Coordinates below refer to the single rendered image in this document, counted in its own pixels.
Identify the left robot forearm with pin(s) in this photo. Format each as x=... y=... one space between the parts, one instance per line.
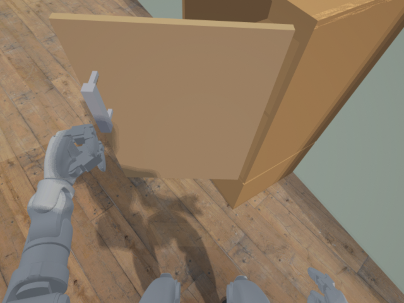
x=43 y=265

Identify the right robot hand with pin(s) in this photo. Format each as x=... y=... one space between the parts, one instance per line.
x=326 y=286

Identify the robot left thigh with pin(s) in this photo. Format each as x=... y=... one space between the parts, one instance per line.
x=162 y=290

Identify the robot right shin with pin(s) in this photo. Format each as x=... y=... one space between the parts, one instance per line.
x=240 y=277

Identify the handle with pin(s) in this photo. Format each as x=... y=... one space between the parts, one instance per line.
x=96 y=105

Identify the cupboard door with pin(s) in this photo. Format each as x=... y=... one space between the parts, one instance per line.
x=187 y=95

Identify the left robot hand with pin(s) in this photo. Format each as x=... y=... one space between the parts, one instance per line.
x=62 y=152

